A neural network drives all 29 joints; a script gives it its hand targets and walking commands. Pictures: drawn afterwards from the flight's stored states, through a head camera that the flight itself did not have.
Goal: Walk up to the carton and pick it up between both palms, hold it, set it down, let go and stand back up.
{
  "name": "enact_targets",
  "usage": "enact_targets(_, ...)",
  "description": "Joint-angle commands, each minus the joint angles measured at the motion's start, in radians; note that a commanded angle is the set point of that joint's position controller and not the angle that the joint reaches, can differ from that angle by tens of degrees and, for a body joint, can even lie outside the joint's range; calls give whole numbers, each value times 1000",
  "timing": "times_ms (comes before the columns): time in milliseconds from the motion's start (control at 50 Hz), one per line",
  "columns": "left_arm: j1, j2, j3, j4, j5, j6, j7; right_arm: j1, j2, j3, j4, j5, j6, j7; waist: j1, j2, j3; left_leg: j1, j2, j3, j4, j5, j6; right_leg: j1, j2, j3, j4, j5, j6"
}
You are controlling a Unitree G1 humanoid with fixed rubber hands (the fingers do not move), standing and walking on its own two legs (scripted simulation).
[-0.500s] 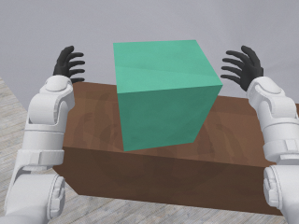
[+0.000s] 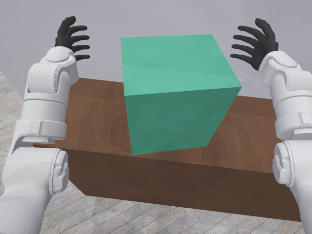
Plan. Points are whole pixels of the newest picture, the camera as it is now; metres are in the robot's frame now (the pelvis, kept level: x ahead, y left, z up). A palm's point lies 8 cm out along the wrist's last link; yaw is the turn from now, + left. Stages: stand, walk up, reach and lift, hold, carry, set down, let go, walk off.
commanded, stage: reach and lift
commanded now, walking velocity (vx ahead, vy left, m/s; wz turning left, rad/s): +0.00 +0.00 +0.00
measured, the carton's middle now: (169, 99) +0.47 +0.01 +0.05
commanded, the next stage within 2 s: none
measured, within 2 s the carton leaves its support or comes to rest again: neither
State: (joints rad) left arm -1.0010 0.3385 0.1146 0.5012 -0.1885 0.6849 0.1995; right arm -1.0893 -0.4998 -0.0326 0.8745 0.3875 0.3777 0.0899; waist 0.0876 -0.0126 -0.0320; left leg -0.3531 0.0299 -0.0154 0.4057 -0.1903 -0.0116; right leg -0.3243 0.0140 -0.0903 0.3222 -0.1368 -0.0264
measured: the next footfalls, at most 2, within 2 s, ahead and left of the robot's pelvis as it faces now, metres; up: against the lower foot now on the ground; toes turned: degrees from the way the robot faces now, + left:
none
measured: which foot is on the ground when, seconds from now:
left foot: down 0.00-1.00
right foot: down 0.00-1.00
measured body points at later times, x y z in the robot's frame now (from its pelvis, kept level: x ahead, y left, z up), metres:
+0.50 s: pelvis +0.00 +0.00 +0.00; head +0.07 +0.01 +0.44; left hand +0.44 +0.25 +0.12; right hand +0.51 -0.19 +0.16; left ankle +0.00 +0.13 -0.74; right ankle +0.01 -0.10 -0.74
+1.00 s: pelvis +0.01 +0.00 +0.00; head +0.11 +0.00 +0.43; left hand +0.46 +0.22 +0.08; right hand +0.53 -0.18 +0.11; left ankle +0.00 +0.12 -0.74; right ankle +0.01 -0.10 -0.74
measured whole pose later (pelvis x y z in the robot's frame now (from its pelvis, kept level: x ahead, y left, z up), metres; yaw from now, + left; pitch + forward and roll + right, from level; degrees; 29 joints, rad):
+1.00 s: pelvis +0.01 +0.00 +0.00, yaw +0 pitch +18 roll -1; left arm -0.90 0.18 0.11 0.93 -0.16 0.00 0.13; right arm -1.08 -0.43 -0.03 1.19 0.39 -0.03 0.09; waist 0.12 -0.01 -0.11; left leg -0.54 0.03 -0.02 0.41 -0.17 -0.01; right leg -0.52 0.01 -0.09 0.34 -0.13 -0.03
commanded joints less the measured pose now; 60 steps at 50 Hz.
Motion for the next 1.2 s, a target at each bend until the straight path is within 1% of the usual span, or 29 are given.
enact_targets(0,-512,176,43,-25,-64,-73,-5,-590,-262,86,-10,102,-39,11,67,37,-760,16,-19,34,0,429,-60,346,42,88,56,388,5)
enact_targets(60,-463,147,38,25,-51,-99,-17,-546,-240,90,41,88,-51,11,65,32,-739,26,-20,32,2,441,-62,346,41,87,53,406,8)
enact_targets(100,-429,129,37,41,-41,-121,-26,-515,-223,90,56,80,-69,10,65,32,-726,43,-21,31,9,469,-65,338,42,83,51,423,10)
enact_targets(140,-399,108,31,30,-32,-148,-32,-486,-208,82,51,69,-92,9,63,39,-730,58,-22,28,17,496,-69,331,43,81,51,434,10)
enact_targets(240,-359,84,37,32,-17,-216,-41,-443,-184,57,32,36,-145,9,66,31,-762,73,-20,27,34,540,-71,299,44,76,52,430,15)
enact_targets(280,-346,81,52,78,5,-239,-46,-415,-176,55,92,21,-153,14,73,27,-734,59,-19,30,24,507,-66,285,43,77,47,381,15)
enact_targets(340,-342,69,56,89,29,-281,-46,-385,-162,43,154,-3,-170,19,76,33,-718,61,-14,34,15,469,-65,255,42,74,45,314,15)
enact_targets(380,-343,55,57,93,37,-318,-43,-379,-148,39,174,-17,-191,22,78,33,-724,57,-12,38,16,454,-63,237,42,74,45,292,13)
enact_targets(420,-349,47,54,100,37,-363,-38,-389,-134,30,167,-31,-223,25,81,31,-750,44,-12,41,21,447,-63,228,41,74,50,282,14)
enact_targets(500,-343,36,57,171,38,-463,-38,-396,-105,28,157,-61,-291,24,90,-3,-824,-15,-17,51,33,440,-54,246,36,80,71,324,22)
enact_targets(560,-324,17,51,232,47,-533,-44,-378,-83,34,199,-74,-330,23,89,-17,-871,-48,-19,57,31,422,-46,253,32,82,83,344,27)
enact_targets(580,-323,16,53,253,47,-556,-47,-380,-78,42,208,-74,-341,23,96,-22,-883,-60,-19,59,30,419,-43,253,31,83,87,346,28)
enact_targets(600,-313,9,49,272,48,-579,-51,-372,-69,50,222,-75,-353,23,97,-28,-886,-67,-20,61,30,421,-40,258,28,85,91,363,31)
enact_targets(680,-316,-5,45,288,54,-662,-61,-377,-56,67,229,-74,-406,19,99,-38,-930,-82,-20,66,39,459,-41,263,26,83,108,426,41)
enact_targets(700,-306,-5,51,301,59,-678,-63,-374,-54,69,227,-79,-418,17,103,-43,-942,-84,-20,67,43,474,-41,264,26,83,111,450,43)
enact_targets(740,-302,-10,54,311,67,-703,-67,-373,-49,74,228,-80,-438,12,102,-46,-958,-90,-20,68,49,492,-42,268,24,86,118,489,47)
enact_targets(820,-278,-23,66,317,87,-729,-73,-358,-44,82,232,-88,-462,-1,97,-47,-975,-89,-21,69,50,520,-43,285,22,88,125,552,54)
enact_targets(840,-279,-27,63,317,90,-731,-74,-353,-43,79,237,-92,-465,-4,92,-40,-978,-86,-22,67,49,522,-43,284,20,87,124,558,54)
enact_targets(900,-258,-33,78,324,104,-736,-76,-342,-34,91,242,-92,-470,-7,98,-47,-967,-93,-23,71,44,518,-38,293,18,91,125,574,57)
enact_targets(940,-257,-43,80,318,112,-737,-76,-340,-30,89,247,-98,-472,-10,95,-43,-966,-97,-24,73,41,519,-38,296,17,91,126,582,57)
enact_targets(1020,-264,-65,81,297,115,-748,-73,-355,-5,85,220,-108,-480,-11,98,-46,-975,-89,-22,74,39,524,-36,281,19,89,121,570,56)
enact_targets(1080,-279,-106,75,283,125,-754,-71,-356,28,67,232,-124,-480,-10,90,-35,-962,-76,-18,70,35,521,-36,253,19,86,113,542,56)
enact_targets(1100,-284,-119,76,282,130,-755,-70,-361,36,59,232,-132,-481,-10,87,-30,-958,-72,-17,69,33,516,-37,243,20,82,108,526,54)
enact_targets(1180,-309,-144,94,288,152,-763,-65,-370,84,33,234,-168,-478,-18,84,-41,-942,-83,-16,70,21,474,-27,238,15,84,97,481,56)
